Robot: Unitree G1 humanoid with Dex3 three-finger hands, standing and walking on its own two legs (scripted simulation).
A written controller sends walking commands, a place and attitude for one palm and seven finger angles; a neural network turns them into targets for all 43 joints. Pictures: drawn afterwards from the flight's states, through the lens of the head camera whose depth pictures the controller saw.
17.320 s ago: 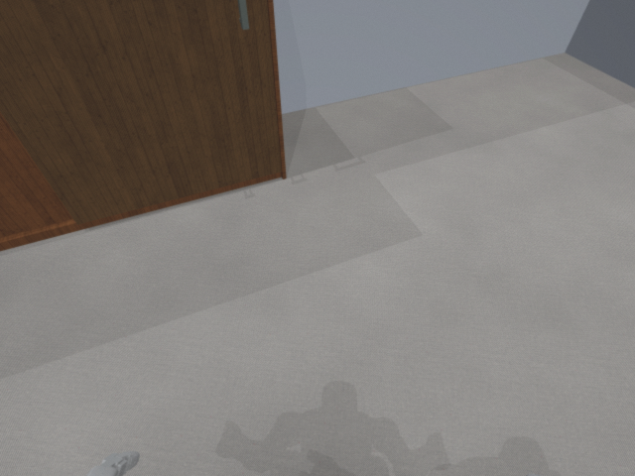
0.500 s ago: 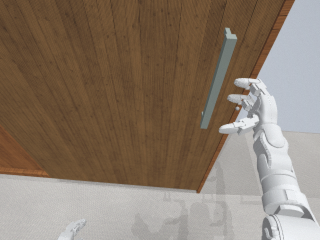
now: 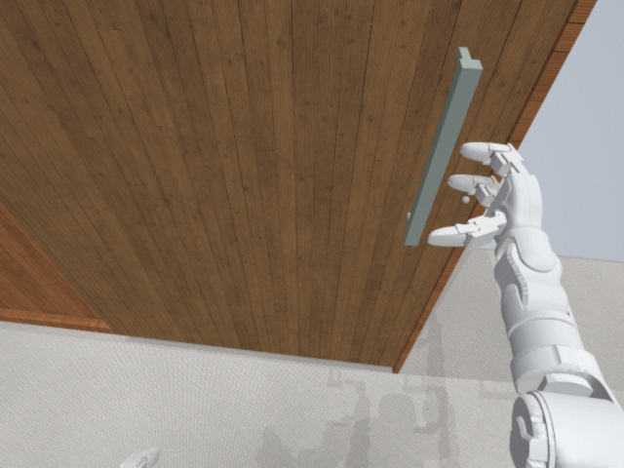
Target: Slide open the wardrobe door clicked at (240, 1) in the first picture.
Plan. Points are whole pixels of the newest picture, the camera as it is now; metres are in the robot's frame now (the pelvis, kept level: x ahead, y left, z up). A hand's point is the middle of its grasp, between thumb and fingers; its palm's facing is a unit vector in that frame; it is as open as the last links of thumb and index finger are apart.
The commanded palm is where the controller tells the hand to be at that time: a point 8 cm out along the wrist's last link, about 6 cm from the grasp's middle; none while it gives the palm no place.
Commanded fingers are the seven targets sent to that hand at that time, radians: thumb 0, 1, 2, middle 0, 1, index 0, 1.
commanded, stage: feel for the door with the fingertips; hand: right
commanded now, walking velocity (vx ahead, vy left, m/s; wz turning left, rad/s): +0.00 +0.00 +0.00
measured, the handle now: (432, 162) +0.51 -0.10 +0.13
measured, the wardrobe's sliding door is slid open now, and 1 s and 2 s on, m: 0.00 0.00 0.00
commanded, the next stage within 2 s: slide the fingers in behind the handle in 0.86 s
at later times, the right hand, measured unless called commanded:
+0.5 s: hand (449, 190) +0.45 -0.12 +0.14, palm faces +0.03 +1.00 +0.00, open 14.0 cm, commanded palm +0.42 -0.17 +0.14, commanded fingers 0.00 0.50 -0.30 0.30 1.20 0.30 1.20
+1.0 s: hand (458, 179) +0.47 -0.13 +0.14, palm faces +0.01 +1.00 +0.01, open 13.6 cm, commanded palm +0.45 -0.18 +0.14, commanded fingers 0.00 0.50 -0.30 0.30 1.20 0.30 1.20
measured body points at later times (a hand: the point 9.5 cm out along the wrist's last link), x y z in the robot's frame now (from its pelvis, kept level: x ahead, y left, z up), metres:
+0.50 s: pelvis +0.01 +0.01 +0.00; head +0.04 +0.02 +0.45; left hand +0.10 +0.27 -0.11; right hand +0.44 -0.17 +0.14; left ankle -0.01 +0.10 -0.72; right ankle +0.01 -0.10 -0.72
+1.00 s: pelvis +0.01 +0.00 +0.00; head +0.05 +0.00 +0.45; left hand +0.07 +0.26 -0.12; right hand +0.46 -0.19 +0.14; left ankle -0.01 +0.10 -0.72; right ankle +0.01 -0.10 -0.72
